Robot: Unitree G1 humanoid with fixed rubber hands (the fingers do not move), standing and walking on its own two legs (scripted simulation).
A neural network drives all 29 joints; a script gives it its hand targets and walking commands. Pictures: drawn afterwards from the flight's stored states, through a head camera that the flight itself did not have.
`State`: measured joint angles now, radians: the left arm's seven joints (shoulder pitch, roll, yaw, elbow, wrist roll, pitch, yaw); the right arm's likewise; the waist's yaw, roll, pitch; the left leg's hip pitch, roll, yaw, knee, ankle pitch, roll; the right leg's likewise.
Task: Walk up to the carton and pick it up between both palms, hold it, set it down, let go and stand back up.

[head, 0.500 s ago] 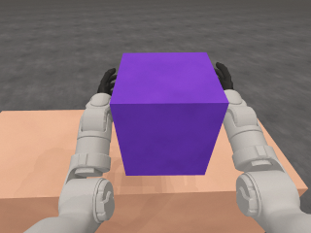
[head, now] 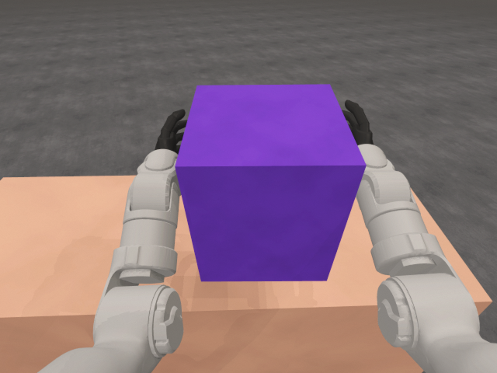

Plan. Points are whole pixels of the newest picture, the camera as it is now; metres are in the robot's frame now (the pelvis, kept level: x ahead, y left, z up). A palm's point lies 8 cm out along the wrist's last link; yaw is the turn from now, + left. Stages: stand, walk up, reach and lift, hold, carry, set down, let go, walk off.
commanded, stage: hold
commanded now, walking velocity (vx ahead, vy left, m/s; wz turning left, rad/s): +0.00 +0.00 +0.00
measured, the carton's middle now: (263, 185) +0.35 +0.00 +0.17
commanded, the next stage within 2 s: none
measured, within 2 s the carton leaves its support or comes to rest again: neither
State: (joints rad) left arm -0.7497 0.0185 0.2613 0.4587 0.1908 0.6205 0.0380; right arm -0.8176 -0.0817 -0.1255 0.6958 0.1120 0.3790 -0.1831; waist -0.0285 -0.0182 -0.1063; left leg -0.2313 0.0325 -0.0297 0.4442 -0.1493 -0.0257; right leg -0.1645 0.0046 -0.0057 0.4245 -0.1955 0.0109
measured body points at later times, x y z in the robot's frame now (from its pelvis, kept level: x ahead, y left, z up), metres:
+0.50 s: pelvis +0.00 +0.00 +0.00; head -0.07 +0.02 +0.44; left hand +0.39 +0.15 +0.21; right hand +0.40 -0.15 +0.22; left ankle +0.06 +0.13 -0.74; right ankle +0.03 -0.13 -0.74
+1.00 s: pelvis +0.00 +0.00 +0.00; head -0.07 +0.02 +0.44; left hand +0.39 +0.15 +0.21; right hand +0.40 -0.15 +0.22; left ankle +0.06 +0.13 -0.74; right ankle +0.03 -0.13 -0.74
